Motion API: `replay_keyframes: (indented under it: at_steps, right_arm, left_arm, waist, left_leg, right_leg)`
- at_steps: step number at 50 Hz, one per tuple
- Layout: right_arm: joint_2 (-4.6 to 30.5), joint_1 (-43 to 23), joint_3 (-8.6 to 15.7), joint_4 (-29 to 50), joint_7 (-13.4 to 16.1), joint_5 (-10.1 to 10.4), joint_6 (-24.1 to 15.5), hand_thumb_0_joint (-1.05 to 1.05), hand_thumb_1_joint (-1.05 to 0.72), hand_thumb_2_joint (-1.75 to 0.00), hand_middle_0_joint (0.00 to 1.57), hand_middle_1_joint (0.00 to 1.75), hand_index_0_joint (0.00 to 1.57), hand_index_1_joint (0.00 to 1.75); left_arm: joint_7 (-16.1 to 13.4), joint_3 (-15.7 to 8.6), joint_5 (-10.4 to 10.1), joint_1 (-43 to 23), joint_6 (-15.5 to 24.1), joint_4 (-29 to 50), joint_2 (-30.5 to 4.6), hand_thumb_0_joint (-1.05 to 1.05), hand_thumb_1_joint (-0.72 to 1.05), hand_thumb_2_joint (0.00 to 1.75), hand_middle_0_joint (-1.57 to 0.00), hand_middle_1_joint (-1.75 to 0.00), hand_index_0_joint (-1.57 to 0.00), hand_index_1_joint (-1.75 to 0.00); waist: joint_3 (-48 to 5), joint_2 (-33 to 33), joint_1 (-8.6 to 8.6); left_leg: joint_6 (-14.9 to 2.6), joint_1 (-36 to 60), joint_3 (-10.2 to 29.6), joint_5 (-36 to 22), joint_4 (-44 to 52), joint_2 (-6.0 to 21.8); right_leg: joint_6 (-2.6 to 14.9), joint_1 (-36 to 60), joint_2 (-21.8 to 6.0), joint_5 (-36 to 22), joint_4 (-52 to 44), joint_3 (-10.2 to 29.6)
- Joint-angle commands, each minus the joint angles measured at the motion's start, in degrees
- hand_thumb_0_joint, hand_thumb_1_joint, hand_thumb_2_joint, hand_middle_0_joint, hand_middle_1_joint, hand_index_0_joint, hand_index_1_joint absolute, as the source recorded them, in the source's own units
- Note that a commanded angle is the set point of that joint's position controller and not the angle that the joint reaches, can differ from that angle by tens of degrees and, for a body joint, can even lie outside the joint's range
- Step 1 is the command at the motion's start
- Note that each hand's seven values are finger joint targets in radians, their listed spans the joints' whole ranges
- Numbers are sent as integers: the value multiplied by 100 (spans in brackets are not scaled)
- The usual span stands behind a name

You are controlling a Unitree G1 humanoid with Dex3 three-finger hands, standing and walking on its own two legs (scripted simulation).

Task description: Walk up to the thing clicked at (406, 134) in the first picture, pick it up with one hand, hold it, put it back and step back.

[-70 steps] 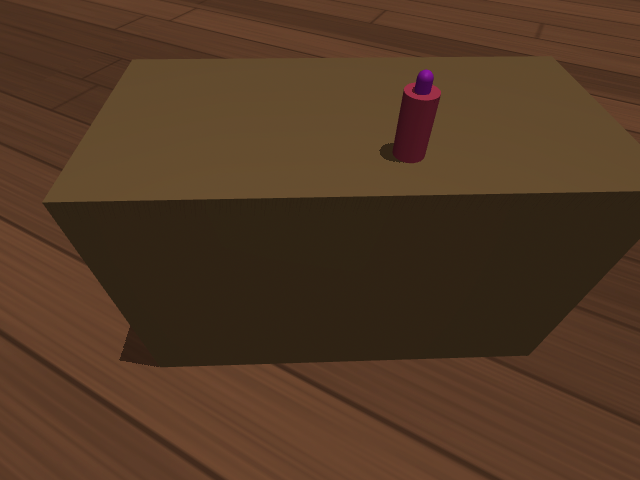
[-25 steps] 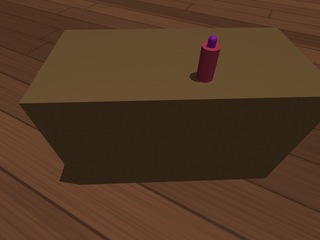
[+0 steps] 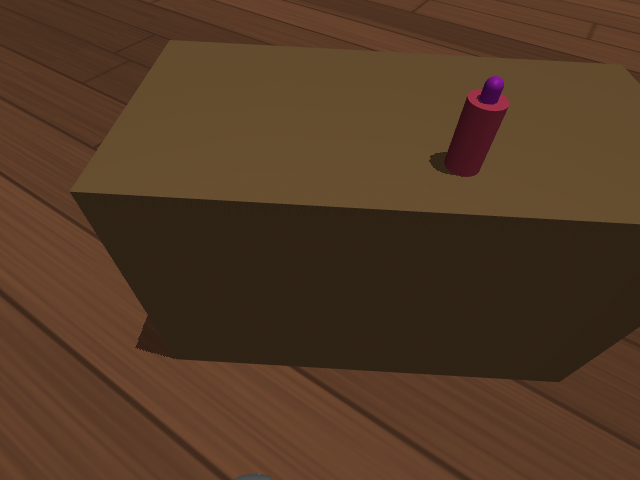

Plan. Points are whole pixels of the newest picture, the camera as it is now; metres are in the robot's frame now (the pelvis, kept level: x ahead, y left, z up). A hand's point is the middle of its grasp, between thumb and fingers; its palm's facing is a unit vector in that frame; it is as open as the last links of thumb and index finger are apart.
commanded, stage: walk up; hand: right
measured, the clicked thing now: (477, 125) +0.68 -0.26 +0.07
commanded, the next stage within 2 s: none
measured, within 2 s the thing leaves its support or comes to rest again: neither
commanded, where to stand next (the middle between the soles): +0.24 -0.03 m, yaw -1 degrees
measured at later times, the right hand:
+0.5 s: hand (522, 463) +0.18 -0.29 -0.17, palm faces +0.03 +0.93 -0.37, open 7.4 cm
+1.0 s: hand (526, 404) +0.26 -0.31 -0.15, palm faces -0.04 +0.90 -0.44, open 7.4 cm
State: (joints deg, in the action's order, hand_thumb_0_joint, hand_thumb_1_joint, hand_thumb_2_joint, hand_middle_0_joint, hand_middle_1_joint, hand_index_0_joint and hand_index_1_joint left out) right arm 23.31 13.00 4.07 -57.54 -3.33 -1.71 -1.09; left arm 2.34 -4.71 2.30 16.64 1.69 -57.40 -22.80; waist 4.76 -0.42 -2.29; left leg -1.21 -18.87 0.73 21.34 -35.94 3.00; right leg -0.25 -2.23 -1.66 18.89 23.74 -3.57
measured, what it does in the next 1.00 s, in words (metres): walks ahead: left foot, then right foot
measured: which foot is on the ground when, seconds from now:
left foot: up 0.00-0.00, down 0.02-0.50, up 0.52-0.76, down 0.78-1.00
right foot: down 0.00-0.04, up 0.06-0.44, down 0.46-0.82, up 0.84-1.00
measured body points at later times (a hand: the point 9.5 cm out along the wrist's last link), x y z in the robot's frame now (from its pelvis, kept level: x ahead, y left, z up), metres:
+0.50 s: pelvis +0.16 -0.01 -0.02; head +0.19 -0.02 +0.43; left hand +0.27 +0.30 -0.13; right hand +0.18 -0.33 -0.14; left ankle +0.08 +0.13 -0.73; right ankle +0.26 -0.14 -0.74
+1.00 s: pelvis +0.19 -0.03 -0.01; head +0.23 -0.01 +0.43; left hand +0.29 +0.29 -0.14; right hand +0.26 -0.35 -0.12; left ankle +0.21 +0.10 -0.74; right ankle +0.18 -0.16 -0.72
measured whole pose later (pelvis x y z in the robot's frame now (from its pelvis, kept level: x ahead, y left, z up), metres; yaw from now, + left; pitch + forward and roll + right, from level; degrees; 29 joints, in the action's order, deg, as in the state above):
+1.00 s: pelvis +0.19 -0.03 -0.01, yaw +0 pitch -1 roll -1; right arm 22.4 11.5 1.7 -53.5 0.8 -1.0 -0.5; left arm 0.3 -3.0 -0.5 6.9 -2.0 -53.7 -23.2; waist 6.4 1.5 0.2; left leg 0.7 -18.7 0.7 19.2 -39.1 2.6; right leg 2.0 -18.1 0.3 25.7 43.2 -0.1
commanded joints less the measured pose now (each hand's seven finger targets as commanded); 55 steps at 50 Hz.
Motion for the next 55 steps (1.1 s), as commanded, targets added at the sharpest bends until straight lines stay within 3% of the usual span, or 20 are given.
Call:
replay_keyframes:
  at_steps: [1, 2, 3, 4, 8, 14, 19, 23, 25, 26, 30, 38, 40, 41, 43, 46, 50, 53, 54, 55]
  right_arm:
    - [1150, 1308, 518, 191, 120, -53, -267, 0, -90, -90, 20, 30, 20, 30]
    - [1597, 1685, 658, 215, 180, -132, -287, 0, -90, -90, 20, 30, 20, 30]
    - [1940, 1406, 662, 470, 210, -146, -339, 0, -90, -90, 20, 30, 20, 30]
    - [2015, 763, 659, 700, 196, -1, -333, 0, -90, -90, 20, 30, 20, 30]
    - [1381, 317, 390, 994, 247, 66, -427, 0, -90, -90, 20, 30, 20, 30]
    - [1421, 681, 400, 1151, 282, 90, -522, 0, -90, -90, 20, 30, 20, 30]
    - [1240, 622, 279, 1258, 342, 116, -394, 0, -90, -90, 20, 30, 20, 30]
    - [943, 590, 112, 1327, 410, 250, -237, 0, -90, -90, 20, 30, 20, 30]
    - [501, 1201, -92, 1270, 447, 253, -166, 0, -90, -90, 20, 30, 20, 30]
    - [931, 1144, 55, 1115, 527, 221, -66, 0, -90, -90, 20, 30, 20, 30]
    - [925, 977, 24, 769, 491, 238, -58, 0, -90, -90, 20, 30, 20, 30]
    - [961, 859, 100, 458, 525, 67, -41, 0, -90, -90, 20, 30, 20, 30]
    - [1502, 218, 218, 702, 513, -10, -61, 0, -90, -90, 20, 30, 20, 30]
    - [1754, -187, 246, 778, 481, 59, -72, 0, -90, -90, 20, 30, 20, 30]
    - [1610, -378, 231, 815, 479, 1, -112, 0, -90, -90, 20, 30, 20, 30]
    - [1311, -275, 136, 815, 534, 23, -144, 0, -90, -90, 20, 30, 20, 30]
    - [1160, -595, 65, 825, 475, 121, -6, 0, -90, -90, 20, 30, 20, 30]
    - [790, -463, -81, 858, 436, 203, 28, 0, -90, -90, 20, 30, 20, 30]
    - [880, -390, -19, 718, 482, 162, 72, 0, -90, -90, 20, 30, 20, 30]
    - [948, -369, 34, 561, 461, 140, 77, 0, -90, -90, 20, 30, 20, 30]
  left_arm:
    - [3, -179, -79, -797, 112, 885, -1056, 0, 90, 90, -20, -30, -20, -30]
    - [15, -61, -104, -426, 92, 939, -658, 0, 90, 90, -20, -30, -20, -30]
    - [-26, -86, -111, -173, 46, 910, -765, 0, 90, 90, -20, -30, -20, -30]
    - [-72, -176, -113, -90, -21, 804, -1276, 0, 90, 90, -20, -30, -20, -30]
    - [-17, -173, -190, 323, 5, 539, -1315, 0, 90, 90, -20, -30, -20, -30]
    - [127, -153, -112, -150, -33, 929, -1117, 0, 90, 90, -20, -30, -20, -30]
    - [86, -93, -139, -450, -2, 1060, -776, 0, 90, 90, -20, -30, -20, -30]
    - [-74, -196, -120, 223, 91, 727, -1041, 0, 90, 90, -20, -30, -20, -30]
    - [-165, -278, -140, 367, 132, 891, -1447, 0, 90, 90, -20, -30, -20, -30]
    - [-185, -283, -168, -73, 92, 993, -1605, 0, 90, 90, -20, -30, -20, -30]
    - [-261, -135, -148, -733, 13, 1083, -1224, 0, 90, 90, -20, -30, -20, -30]
    - [-277, -63, -270, -1225, -183, 1135, -1207, 0, 90, 90, -20, -30, -20, -30]
    - [-261, 9, -338, -1108, -263, 1133, -946, 0, 90, 90, -20, -30, -20, -30]
    - [-282, -29, -325, -1120, -310, 1036, -978, 0, 90, 90, -20, -30, -20, -30]
    - [-278, -96, -290, -1000, -320, 904, -1061, 0, 90, 90, -20, -30, -20, -30]
    - [-234, -74, -318, -1007, -258, 808, -889, 0, 90, 90, -20, -30, -20, -30]
    - [-279, -20, -237, -635, -69, 446, -818, 0, 90, 90, -20, -30, -20, -30]
    - [-361, -58, -131, -766, 103, 414, -1427, 0, 90, 90, -20, -30, -20, -30]
    - [-345, -67, -160, -1098, 100, 468, -1727, 0, 90, 90, -20, -30, -20, -30]
    - [-329, -14, -185, -1355, 96, 495, -1497, 0, 90, 90, -20, -30, -20, -30]
  waist:
    - [-593, -237, 948]
    - [-663, -1607, 1057]
    - [-685, -1388, 857]
    - [-281, -861, 618]
    - [275, -559, 220]
    - [357, -675, 358]
    - [129, -754, 336]
    - [-636, 246, -95]
    - [-1175, 1355, -32]
    - [-1012, 1227, 8]
    - [-680, 1030, 244]
    - [-796, 827, 470]
    - [-369, -425, 243]
    - [-254, -1144, 210]
    - [-148, -1050, 182]
    - [-489, -1043, 169]
    - [-1017, -828, 5]
    - [-1051, 231, 176]
    - [-988, 754, 226]
    - [-713, 668, 383]
  left_leg:
    - [-13, 2658, -262, -1208, 969, -314]
    - [-457, 3141, 1467, 192, 1720, 748]
    - [-969, 2485, 3765, 1824, 2562, 1782]
    - [-1322, 1658, 3806, 2621, 2720, 2054]
    - [-906, 1067, 1724, 324, 2391, 1261]
    - [-1114, 1096, 750, -1669, 2221, 1157]
    - [-810, 818, 6, -4101, 1215, 790]
    - [-349, 312, -269, -2973, -739, 257]
    - [-29, -518, -63, 1192, -2346, -471]
    - [-41, -290, 150, 1639, -2631, -285]
    - [48, -122, 96, 1153, -2101, -107]
    - [2, 826, -157, -1020, 412, -206]
    - [-521, 286, 1632, -1018, 1336, 878]
    - [-1132, -329, 2283, -1019, 1709, 1600]
    - [-1515, -258, 2209, -2083, 1431, 1749]
    - [-1076, 610, 1222, -3641, 762, 1189]
    - [-511, 772, 522, -3080, -188, 596]
    - [-9, -484, 190, -885, -572, -25]
    - [3, 98, 134, 344, -587, 5]
    - [8, 547, 175, 336, -483, 39]
  right_leg:
    - [596, -2108, -359, -706, 1596, 18]
    - [375, -3196, 314, 941, 3241, -137]
    - [325, -3455, 532, 1508, 3955, 725]
    - [377, -3195, 39, 1387, 4136, 1108]
    - [300, -2950, -248, 224, 3681, 1167]
    - [11, -2801, -380, -360, 2477, 651]
    - [173, -1771, -113, -958, 1401, 115]
    - [422, 75, 87, -2157, 251, -4]
    - [1152, 485, -1896, -2881, -170, 2705]
    - [1708, -227, -2185, -1987, -255, 3235]
    - [1274, -1107, -1268, -1870, -50, 1473]
    - [923, -1755, -1248, -2120, 770, 1230]
    - [372, -2291, -381, -455, 1599, 751]
    - [236, -1842, 252, 831, 2443, 236]
    - [217, -1876, 119, 1487, 3145, 654]
    - [283, -2117, 134, 1173, 2781, 652]
    - [253, -713, 72, -937, 164, 318]
    - [834, 201, -1292, -2804, 159, 2236]
    - [1322, -682, -1755, -2955, 226, 2511]
    - [1242, -1253, -1583, -2646, 206, 2236]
